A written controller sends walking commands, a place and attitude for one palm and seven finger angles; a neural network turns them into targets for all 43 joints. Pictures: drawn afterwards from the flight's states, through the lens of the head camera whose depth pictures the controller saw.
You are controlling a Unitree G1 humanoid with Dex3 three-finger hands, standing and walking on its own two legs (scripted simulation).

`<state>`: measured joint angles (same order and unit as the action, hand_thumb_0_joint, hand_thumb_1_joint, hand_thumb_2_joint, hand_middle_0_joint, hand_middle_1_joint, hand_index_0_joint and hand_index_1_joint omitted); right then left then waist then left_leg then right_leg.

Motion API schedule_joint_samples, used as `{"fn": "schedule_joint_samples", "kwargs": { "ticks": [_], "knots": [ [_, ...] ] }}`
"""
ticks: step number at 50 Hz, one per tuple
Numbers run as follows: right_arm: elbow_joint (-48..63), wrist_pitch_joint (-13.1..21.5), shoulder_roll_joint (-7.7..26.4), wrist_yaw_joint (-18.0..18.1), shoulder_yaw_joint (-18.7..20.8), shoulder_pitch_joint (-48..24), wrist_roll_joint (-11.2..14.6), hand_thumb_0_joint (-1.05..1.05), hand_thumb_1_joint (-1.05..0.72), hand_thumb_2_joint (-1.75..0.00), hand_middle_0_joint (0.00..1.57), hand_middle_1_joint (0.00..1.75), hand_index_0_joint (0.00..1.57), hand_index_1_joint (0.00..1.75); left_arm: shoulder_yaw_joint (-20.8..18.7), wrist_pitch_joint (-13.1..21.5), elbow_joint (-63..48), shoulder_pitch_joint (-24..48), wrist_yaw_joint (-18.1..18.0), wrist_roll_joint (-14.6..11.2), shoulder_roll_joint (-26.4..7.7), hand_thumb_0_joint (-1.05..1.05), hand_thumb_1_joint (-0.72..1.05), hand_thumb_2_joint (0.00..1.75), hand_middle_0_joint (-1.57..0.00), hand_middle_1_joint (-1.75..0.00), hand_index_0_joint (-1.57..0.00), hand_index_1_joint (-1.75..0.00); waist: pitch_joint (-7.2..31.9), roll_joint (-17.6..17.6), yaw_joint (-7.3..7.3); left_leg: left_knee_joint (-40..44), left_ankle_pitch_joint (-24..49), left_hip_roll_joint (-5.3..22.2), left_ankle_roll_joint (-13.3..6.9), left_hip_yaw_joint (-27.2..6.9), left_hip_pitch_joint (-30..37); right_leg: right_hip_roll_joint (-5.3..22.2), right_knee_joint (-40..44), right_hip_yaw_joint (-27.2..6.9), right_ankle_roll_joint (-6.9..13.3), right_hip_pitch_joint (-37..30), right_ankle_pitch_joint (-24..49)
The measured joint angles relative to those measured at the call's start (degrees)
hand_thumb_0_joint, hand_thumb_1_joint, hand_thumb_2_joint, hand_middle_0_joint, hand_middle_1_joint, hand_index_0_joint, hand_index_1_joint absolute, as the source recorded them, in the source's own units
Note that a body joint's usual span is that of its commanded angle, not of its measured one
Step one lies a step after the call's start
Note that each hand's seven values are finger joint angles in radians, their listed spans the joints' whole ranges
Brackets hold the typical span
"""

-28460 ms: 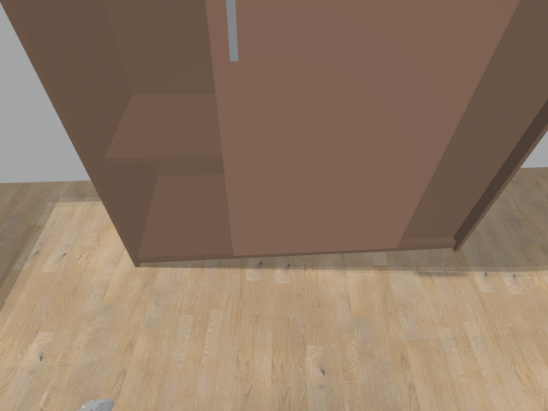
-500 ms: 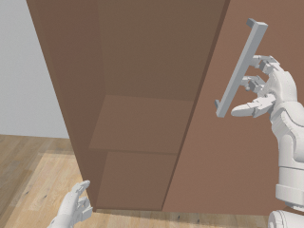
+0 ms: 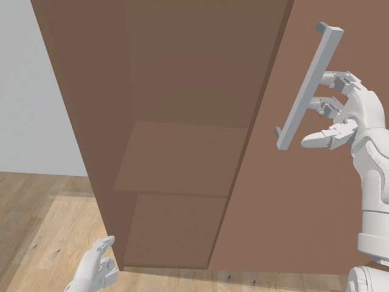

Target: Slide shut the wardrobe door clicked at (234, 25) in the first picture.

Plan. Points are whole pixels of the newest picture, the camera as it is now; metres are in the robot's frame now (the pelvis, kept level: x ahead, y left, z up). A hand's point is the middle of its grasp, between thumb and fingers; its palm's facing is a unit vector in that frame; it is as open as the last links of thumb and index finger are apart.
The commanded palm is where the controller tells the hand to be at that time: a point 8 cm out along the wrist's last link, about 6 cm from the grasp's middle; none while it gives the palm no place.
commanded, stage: move the hooked fingers beside the handle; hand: right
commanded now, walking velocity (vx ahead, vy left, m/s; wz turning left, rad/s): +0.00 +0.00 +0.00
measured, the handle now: (299, 93) +0.42 -0.17 +0.27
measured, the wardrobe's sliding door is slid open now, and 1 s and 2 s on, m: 0.41 0.41 0.41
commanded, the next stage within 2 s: feel for the door with the fingertips in 1.92 s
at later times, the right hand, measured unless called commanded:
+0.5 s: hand (336, 121) +0.34 -0.21 +0.26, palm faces +0.03 +1.00 -0.09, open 14.0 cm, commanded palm +0.32 -0.26 +0.26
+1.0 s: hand (340, 120) +0.33 -0.21 +0.27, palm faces +0.01 +1.00 -0.10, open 14.0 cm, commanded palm +0.31 -0.27 +0.26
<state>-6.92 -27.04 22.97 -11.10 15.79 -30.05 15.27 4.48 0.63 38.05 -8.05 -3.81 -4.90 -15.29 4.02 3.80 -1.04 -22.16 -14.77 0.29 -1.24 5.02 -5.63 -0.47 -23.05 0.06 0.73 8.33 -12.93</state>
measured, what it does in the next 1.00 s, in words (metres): stands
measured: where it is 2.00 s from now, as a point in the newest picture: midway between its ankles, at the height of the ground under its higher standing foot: outside the picture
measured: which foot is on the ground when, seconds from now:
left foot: down 0.00-1.00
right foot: down 0.00-1.00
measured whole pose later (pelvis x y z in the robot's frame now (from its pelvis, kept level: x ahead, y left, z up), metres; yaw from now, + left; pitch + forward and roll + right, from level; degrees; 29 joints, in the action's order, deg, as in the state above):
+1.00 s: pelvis +0.00 +0.00 +0.00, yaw -1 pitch -2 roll +0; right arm -6.5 -24.4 26.2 -15.7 18.7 -26.9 16.3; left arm 4.2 2.9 37.7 -9.2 -4.2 -5.5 -16.3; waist 3.9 4.2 -1.3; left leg -22.3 -14.6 0.3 -1.3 5.5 -5.9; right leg -0.5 -23.7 -0.6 0.7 9.0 -12.8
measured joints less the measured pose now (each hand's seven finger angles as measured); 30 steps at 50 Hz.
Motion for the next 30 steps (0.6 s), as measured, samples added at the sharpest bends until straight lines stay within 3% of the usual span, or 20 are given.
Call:
{"fn": "schedule_joint_samples", "kwargs": {
  "ticks": [17,30],
  "knots": [
    [3.73,0.76,1.06,-2.31,1.83,3.95,1.02,-0.01,0.51,-0.3,0.3,1.2,0.3,1.2,-0.63,0.79,-0.32,-0.78,0.12,-0.34,-0.85,0.01,0.9,0.89,-0.2,-0.3,-0.2,-0.3,0.5,0.3,-0.21,-0.42,-0.32,0.1,0.12,-0.07,0.05,-0.09,-0.44,0.04,0.08,-0.04,-0.36],
    [2.3,1.46,1.7,-2.78,1.6,2.75,0.82,-0.01,0.51,-0.3,0.3,1.2,0.3,1.2,0.03,1.69,-0.77,0.74,-0.23,-0.35,-0.41,0.01,0.9,0.89,-0.2,-0.3,-0.2,-0.3,0.03,0.2,-0.74,-0.28,0.05,0.05,-0.04,0.57,0.11,-0.1,-0.65,-0.63,-0.04,0.28,0.08]
  ]
}}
